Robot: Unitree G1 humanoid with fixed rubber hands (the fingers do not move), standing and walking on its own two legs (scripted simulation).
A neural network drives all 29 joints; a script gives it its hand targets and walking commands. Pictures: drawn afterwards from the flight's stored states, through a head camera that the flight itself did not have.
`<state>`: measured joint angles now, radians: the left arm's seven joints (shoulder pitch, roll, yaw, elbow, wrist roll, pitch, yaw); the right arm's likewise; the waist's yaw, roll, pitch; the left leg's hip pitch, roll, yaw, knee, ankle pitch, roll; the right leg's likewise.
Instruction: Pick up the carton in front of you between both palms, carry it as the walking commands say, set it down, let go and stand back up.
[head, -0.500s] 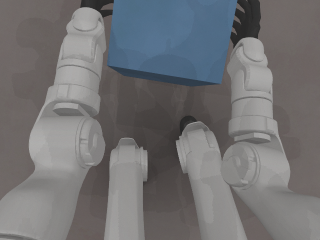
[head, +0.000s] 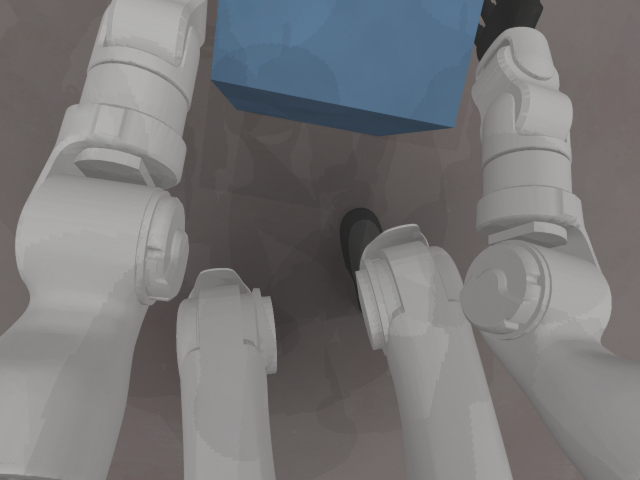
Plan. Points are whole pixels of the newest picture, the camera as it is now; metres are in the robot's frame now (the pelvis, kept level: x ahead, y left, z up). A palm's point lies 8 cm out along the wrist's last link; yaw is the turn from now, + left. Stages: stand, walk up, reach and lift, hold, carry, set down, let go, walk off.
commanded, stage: set down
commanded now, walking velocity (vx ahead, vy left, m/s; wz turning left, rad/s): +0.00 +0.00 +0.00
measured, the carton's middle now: (335, 22) +0.53 -0.10 -0.25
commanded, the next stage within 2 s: none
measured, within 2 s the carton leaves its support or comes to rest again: rests again in 0.94 s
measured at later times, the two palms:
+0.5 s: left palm out of the picture +0.57 +0.05 -0.20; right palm (496, 37) +0.48 -0.25 -0.18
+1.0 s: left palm out of the picture +0.57 +0.05 -0.21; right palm (495, 47) +0.47 -0.26 -0.20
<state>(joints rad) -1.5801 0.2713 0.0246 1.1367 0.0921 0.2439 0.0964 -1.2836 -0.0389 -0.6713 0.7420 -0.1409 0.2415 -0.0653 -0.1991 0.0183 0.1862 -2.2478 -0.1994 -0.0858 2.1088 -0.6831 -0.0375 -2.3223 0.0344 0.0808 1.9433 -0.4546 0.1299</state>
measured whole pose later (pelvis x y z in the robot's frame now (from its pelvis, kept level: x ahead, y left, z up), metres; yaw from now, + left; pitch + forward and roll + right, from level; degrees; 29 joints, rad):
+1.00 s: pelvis -0.01 -0.01 -0.02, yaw +0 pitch +41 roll -6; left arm -1.62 0.33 0.00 1.16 0.13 0.17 0.00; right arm -1.40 -0.16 -0.68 1.07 -0.11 0.10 -0.03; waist -0.21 -0.03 0.35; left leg -2.23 -0.12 -0.07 2.20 -0.68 -0.01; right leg -2.29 0.01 0.03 2.03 -0.46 0.11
